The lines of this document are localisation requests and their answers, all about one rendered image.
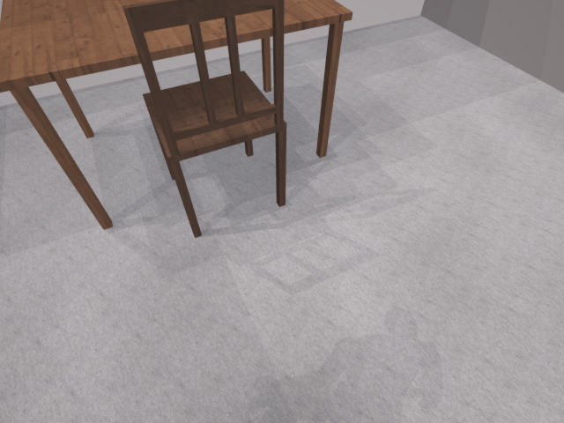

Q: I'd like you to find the table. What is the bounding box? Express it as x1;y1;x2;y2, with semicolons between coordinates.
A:
0;0;353;230

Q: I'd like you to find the chair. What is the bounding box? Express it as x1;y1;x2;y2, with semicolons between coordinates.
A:
123;0;286;238

